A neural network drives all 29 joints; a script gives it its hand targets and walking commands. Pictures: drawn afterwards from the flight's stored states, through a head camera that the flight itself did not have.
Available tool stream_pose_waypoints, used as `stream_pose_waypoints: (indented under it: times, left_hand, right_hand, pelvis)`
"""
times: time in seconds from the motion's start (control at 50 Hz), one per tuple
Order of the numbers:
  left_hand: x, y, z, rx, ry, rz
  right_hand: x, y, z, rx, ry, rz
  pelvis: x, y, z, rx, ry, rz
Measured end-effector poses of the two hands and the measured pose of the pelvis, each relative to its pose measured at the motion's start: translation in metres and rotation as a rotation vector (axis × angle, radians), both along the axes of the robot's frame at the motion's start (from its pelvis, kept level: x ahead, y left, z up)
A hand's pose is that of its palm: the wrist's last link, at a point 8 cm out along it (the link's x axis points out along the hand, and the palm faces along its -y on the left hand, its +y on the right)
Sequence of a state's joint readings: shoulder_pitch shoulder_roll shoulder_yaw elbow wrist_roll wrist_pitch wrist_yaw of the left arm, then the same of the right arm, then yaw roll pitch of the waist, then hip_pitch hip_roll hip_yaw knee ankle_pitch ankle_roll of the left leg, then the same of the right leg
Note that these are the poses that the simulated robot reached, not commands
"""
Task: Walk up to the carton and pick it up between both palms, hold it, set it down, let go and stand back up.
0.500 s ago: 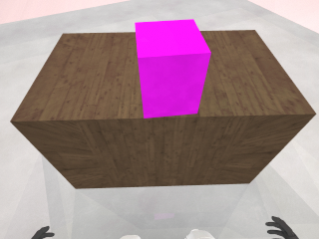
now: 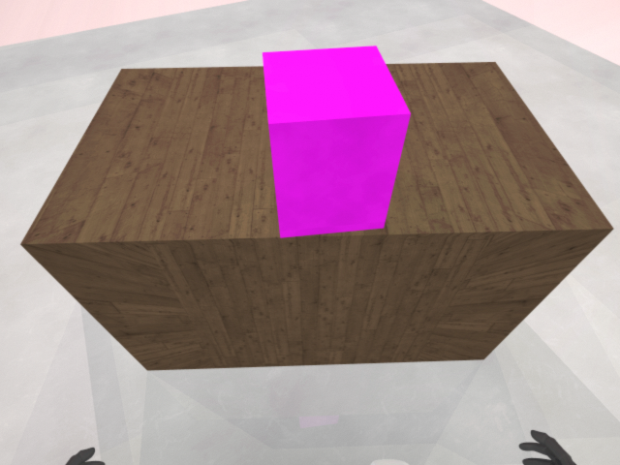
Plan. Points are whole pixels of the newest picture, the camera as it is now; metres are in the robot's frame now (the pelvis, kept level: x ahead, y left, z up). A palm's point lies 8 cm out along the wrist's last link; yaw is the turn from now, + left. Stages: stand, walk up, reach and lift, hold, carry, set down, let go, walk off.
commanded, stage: walk up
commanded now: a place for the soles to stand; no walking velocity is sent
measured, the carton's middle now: (326, 145) +0.62 -0.03 +0.05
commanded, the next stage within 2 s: none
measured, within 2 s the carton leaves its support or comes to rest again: neither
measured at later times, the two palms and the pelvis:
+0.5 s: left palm out of the picture +0.12 +0.26 -0.08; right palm out of the picture +0.12 -0.39 -0.11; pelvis +0.07 -0.07 +0.01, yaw -1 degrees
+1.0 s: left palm (125, 390) +0.25 +0.30 -0.13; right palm (550, 393) +0.22 -0.34 -0.09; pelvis +0.18 -0.01 +0.00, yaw -1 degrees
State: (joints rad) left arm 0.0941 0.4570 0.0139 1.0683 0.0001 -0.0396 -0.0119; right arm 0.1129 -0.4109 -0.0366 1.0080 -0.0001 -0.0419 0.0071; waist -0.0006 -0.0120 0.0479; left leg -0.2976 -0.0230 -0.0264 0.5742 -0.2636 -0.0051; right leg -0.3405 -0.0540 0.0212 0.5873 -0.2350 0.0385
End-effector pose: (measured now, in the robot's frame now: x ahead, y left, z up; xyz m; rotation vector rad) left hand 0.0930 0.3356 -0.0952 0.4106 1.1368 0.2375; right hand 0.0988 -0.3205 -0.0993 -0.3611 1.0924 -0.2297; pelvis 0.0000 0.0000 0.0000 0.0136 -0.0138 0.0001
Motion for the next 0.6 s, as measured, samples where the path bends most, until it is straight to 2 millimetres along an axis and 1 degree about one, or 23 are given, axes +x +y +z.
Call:
stream_pose_waypoints:
  times: [0.1,0.16,0.2,0.26,0.32,0.36,0.42,0.46,0.52,0.6]
  left_hand:
    - [0.005,0.000,0.002,-0.015,-0.017,-0.006]
    - [0.013,-0.007,0.005,-0.025,-0.025,-0.013]
    - [0.020,-0.015,0.005,-0.032,-0.029,-0.022]
    - [0.033,-0.034,0.002,-0.044,-0.035,-0.036]
    - [0.044,-0.055,-0.002,-0.044,-0.034,-0.043]
    - [0.045,-0.067,-0.001,-0.044,-0.039,-0.039]
    - [0.035,-0.074,0.006,-0.032,-0.011,-0.024]
    - [0.029,-0.076,0.013,-0.019,0.013,-0.012]
    - [0.027,-0.075,0.021,-0.003,0.041,0.000]
    - [0.034,-0.068,0.028,0.015,0.064,0.008]
  right_hand:
    - [0.001,0.000,0.003,0.000,-0.017,-0.005]
    - [-0.005,-0.006,0.002,0.001,-0.005,-0.011]
    - [-0.011,-0.013,0.001,0.000,0.011,-0.018]
    - [-0.021,-0.031,-0.001,-0.004,0.039,-0.034]
    - [-0.022,-0.052,-0.008,0.001,0.059,-0.047]
    - [-0.015,-0.061,-0.012,0.010,0.064,-0.043]
    - [0.000,-0.068,-0.010,0.025,0.046,-0.041]
    - [0.010,-0.070,-0.009,0.037,0.036,-0.041]
    - [0.024,-0.069,-0.009,0.056,0.030,-0.039]
    - [0.041,-0.062,-0.012,0.077,0.036,-0.041]
  pelvis:
    - [0.004,0.001,0.001,0.000,-0.005,-0.002]
    - [0.009,-0.004,0.002,0.003,0.001,-0.004]
    - [0.013,-0.011,0.002,0.008,0.000,-0.007]
    - [0.022,-0.027,0.000,0.023,-0.002,-0.015]
    - [0.032,-0.047,-0.004,0.037,-0.003,-0.022]
    - [0.039,-0.058,-0.005,0.028,-0.027,-0.017]
    - [0.051,-0.067,0.001,0.038,-0.048,-0.015]
    - [0.060,-0.071,0.006,0.041,-0.060,-0.016]
    - [0.073,-0.073,0.010,0.041,-0.074,-0.017]
    - [0.092,-0.069,0.013,0.029,-0.087,-0.020]
